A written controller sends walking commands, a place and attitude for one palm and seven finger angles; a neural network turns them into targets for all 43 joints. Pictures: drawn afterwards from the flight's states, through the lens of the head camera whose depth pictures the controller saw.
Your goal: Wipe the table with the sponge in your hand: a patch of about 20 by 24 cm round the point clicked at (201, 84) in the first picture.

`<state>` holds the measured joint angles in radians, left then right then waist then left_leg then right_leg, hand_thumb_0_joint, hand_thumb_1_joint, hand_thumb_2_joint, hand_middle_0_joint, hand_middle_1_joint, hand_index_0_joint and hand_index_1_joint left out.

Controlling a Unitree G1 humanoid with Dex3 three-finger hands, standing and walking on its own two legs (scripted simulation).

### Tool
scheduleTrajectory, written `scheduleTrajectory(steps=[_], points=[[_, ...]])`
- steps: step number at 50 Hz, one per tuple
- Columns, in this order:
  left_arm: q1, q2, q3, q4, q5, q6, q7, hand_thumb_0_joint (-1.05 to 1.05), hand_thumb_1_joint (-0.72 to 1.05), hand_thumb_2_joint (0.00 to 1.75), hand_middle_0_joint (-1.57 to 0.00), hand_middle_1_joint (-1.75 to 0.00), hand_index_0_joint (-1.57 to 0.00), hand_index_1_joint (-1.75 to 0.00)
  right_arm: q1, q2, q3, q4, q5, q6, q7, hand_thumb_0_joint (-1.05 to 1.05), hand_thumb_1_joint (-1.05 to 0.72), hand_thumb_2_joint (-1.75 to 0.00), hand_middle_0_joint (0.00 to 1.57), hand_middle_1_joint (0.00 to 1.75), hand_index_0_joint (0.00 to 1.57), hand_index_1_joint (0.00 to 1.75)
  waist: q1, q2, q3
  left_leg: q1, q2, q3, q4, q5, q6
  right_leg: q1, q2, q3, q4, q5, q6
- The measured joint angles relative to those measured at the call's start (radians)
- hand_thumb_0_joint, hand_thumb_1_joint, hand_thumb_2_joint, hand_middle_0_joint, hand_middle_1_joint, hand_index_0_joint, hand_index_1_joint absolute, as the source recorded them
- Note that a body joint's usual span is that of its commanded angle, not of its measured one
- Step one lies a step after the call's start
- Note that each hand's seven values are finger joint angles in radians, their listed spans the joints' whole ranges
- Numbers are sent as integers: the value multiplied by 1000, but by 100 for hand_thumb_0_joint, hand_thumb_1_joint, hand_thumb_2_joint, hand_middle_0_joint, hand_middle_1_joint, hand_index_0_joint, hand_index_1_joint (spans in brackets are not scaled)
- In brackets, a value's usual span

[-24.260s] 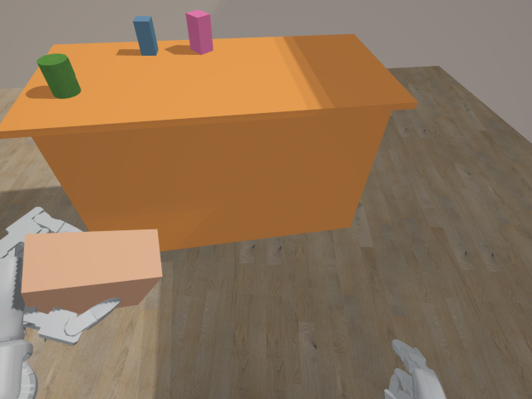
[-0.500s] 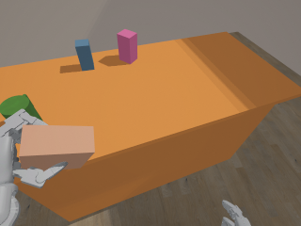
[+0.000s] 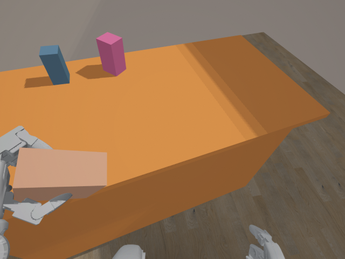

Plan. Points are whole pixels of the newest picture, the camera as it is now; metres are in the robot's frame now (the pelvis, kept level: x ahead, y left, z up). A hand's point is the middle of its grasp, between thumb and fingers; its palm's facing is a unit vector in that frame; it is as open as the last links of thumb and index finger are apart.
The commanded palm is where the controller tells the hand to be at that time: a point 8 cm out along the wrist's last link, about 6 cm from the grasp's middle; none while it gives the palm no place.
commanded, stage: shuffle to correct the standing spot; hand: left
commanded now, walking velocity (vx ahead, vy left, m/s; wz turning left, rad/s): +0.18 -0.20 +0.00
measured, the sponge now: (72, 177) +0.22 +0.21 +0.12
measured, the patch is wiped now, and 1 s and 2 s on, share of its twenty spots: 0.00 0.00 0.00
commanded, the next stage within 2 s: come to a stop and stand still in 0.52 s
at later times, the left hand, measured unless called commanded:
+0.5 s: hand (136, 141) +0.28 +0.10 +0.17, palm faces +0.35 -0.80 -0.48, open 9.9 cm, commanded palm +0.23 +0.14 +0.19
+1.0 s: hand (208, 129) +0.32 -0.02 +0.18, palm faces +0.38 -0.73 -0.56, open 9.9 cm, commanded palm +0.27 +0.01 +0.19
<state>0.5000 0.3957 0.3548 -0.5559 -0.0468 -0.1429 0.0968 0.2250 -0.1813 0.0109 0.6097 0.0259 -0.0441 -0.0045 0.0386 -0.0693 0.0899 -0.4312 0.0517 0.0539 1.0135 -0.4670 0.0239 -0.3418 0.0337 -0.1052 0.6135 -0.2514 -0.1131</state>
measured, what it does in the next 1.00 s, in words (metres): steps to the right: left foot, then right foot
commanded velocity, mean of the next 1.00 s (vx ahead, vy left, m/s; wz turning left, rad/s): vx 0.06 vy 0.01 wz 0.00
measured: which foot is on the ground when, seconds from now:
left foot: up 0.00-0.04, down 0.06-0.30, up 0.32-0.62, down 0.64-0.80, up 0.82-1.00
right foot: down 0.00-0.08, up 0.10-0.26, down 0.28-0.66, up 0.68-0.78, down 0.80-1.00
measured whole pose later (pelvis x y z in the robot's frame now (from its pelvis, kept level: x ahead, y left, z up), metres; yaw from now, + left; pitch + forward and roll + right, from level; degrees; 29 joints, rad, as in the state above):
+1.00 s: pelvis +0.12 -0.27 +0.02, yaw +2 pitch +0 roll +7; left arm 0.55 0.39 0.37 -0.45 -0.05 -0.18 0.13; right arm 0.21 -0.22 0.00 0.61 0.02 -0.07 -0.02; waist 0.03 -0.02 0.08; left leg -0.47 -0.05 0.01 1.08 -0.32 -0.01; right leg -0.26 0.04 -0.05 0.44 -0.20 -0.07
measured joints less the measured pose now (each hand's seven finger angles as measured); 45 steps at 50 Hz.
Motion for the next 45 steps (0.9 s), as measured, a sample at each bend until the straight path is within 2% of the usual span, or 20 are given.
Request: scheduleTrajectory(steps=[3, 5, 7, 9, 12, 14, 16, 19, 22, 24, 29, 31, 32, 34, 36, 38, 40, 41, 43, 45], points=[[-13, 7, -9, -22, -6, 0, 19, 0, -49, 104, -76, -136, -77, -136, 27, -19, 1, -35, -11, -24, -17, 1, -90, -90, 20, 30, 20, 30, -9, -10, -30, 106, -10, 32, -342, 94, 6, -14, 11, -19, 35, -33, -8], [-54, 22, 1, -15, 0, -6, 28, 0, -49, 104, -76, -136, -77, -136, 12, -15, -12, -35, -17, -41, -28, 1, -90, -90, 20, 30, 20, 30, -7, -31, -14, 128, -16, 39, -364, 160, -14, -47, 10, 6, 163, -117, 21], [-98, 33, 15, 16, 12, -10, 21, 0, -49, 104, -76, -136, -77, -136, -8, 3, -15, -21, -19, -44, -28, 1, -90, -90, 20, 30, 20, 30, -5, -52, -4, 155, -20, 47, -373, 152, -41, -98, 14, 52, 339, -123, 51], [-126, 42, 27, 33, 21, -2, 7, 0, -49, 104, -76, -136, -77, -136, -13, 15, -12, -23, -23, -43, -17, 1, -90, -90, 20, 30, 20, 30, -19, -40, -8, 172, -7, 26, -409, 160, -61, -136, 11, 60, 428, -108, 68], [-117, 40, 39, 22, 23, -9, -4, 0, -49, 104, -76, -136, -77, -136, -7, 14, -7, -50, -20, -41, 3, 1, -90, -90, 20, 30, 20, 30, -24, 20, -14, 175, 43, -8, -443, 173, -89, -117, -19, 47, 265, -83, 72], [-75, 52, 54, -1, 15, -20, -5, 0, -49, 104, -76, -136, -77, -136, 3, 7, -3, -81, -12, -42, 13, 1, -90, -90, 20, 30, 20, 30, -19, 62, -11, 156, 84, -22, -396, 141, -100, -47, -36, 36, 59, -28, 72], [-60, 56, 51, -6, 14, -25, -11, 0, -49, 104, -76, -136, -77, -136, -9, -4, -8, -80, -1, -39, 18, 1, -90, -90, 20, 30, 20, 30, -25, 120, 17, 93, 127, -68, -222, 98, -59, -17, 6, -10, 35, -21, 36], [-57, 44, 24, 13, -1, -17, -19, 0, -49, 104, -76, -136, -77, -136, -31, -1, -11, -27, 12, -21, 18, 1, -90, -90, 20, 30, 20, 30, -21, 93, 32, -24, 47, -87, 149, 23, -35, 14, 9, -23, 34, -45, 2], [-6, 20, 22, 21, -6, -15, -9, 0, -49, 104, -76, -136, -77, -136, -29, -2, -4, -18, -1, -13, 12, 1, -90, -90, 20, 30, 20, 30, -10, 44, 10, -97, -1, -28, 277, 38, -31, 39, 15, -1, -38, -16, -21], [19, 16, 22, 26, -6, -14, 4, 0, -49, 104, -76, -136, -77, -136, -24, -7, -2, -25, -10, -12, 5, 1, -90, -90, 20, 30, 20, 30, -7, 22, -4, -98, -11, 10, 179, 49, -26, 55, 21, 10, -85, 3, -36], [-9, 14, 2, 36, -9, -16, 35, 0, -50, 104, -76, -136, -77, -136, 1, -27, -4, -32, -19, -34, -15, 1, -90, -90, 20, 30, 20, 30, 5, -3, -37, 37, -33, 68, -280, 135, -1, 96, 47, 11, -146, 9, -53], [-31, 2, -3, 41, -9, -21, 42, 0, -50, 104, -76, -136, -77, -136, 3, -38, -7, -36, -17, -37, -18, 1, -90, -90, 20, 30, 20, 30, 4, 7, -49, 127, -37, 74, -449, 208, 18, 108, 69, 7, -130, -13, -32], [-42, -3, -3, 42, -8, -24, 43, 0, -49, 104, -76, -136, -77, -136, -1, -46, -10, -42, -15, -37, -19, 1, -90, -90, 20, 30, 20, 30, 3, 22, -54, 172, -32, 63, -511, 234, 34, 103, 86, 4, -98, -34, 4], [-84, -1, 5, 66, -5, -25, 44, 0, -49, 104, -76, -136, -77, -136, -33, -35, -17, -39, -8, -24, -19, 1, -90, -90, 20, 30, 20, 30, -11, 3, -40, 198, -36, 63, -513, 221, -1, 53, 76, 24, 53, -59, 104], [-123, -4, 2, 100, 5, -13, 37, 0, -49, 104, -76, -136, -77, -136, -57, -29, -22, -45, -11, -17, -13, 1, -91, -90, 20, 30, 20, 30, -34, 1, -27, 211, -42, 54, -502, 217, -28, -19, 59, 68, 257, -115, 140], [-127, -1, -5, 110, 14, 9, 24, 0, -49, 104, -76, -136, -77, -136, -64, -31, -21, -57, -12, -16, -9, 1, -91, -90, 20, 30, 20, 30, -50, 26, -27, 210, -36, 32, -492, 215, -53, -42, 20, 89, 262, -135, 134], [-86, 22, 5, 87, 17, 14, 14, 0, -49, 104, -76, -136, -77, -136, -57, -35, -16, -80, -2, -23, -4, 1, -91, -90, 20, 30, 20, 30, -53, 58, -26, 179, -14, 16, -425, 180, -68, -4, -16, 80, 110, -97, 124], [-65, 26, 10, 76, 17, 11, 9, 0, -49, 104, -76, -136, -77, -136, -60, -37, -17, -79, 3, -26, -3, 1, -91, -90, 20, 30, 20, 30, -54, 87, -15, 153, 6, -6, -361, 142, -52, 7, 6, 54, 94, -103, 81], [-29, 28, 11, 58, 12, 5, 2, 0, -49, 104, -76, -136, -77, -136, -59, -30, -20, -57, 8, -22, -5, 1, -91, -90, 20, 30, 20, 30, -58, 103, 3, 85, -11, -57, -183, 69, -36, 24, 27, 22, 67, -84, -1], [-1, 11, 5, 54, 6, -5, 2, 0, -49, 104, -76, -136, -77, -136, -44, -26, -17, -33, 10, -17, -1, 1, -91, -90, 20, 30, 20, 30, -38, 85, 7, 25, -55, -67, -24, 82, -33, 49, 25, 22, -3, -41, -26]])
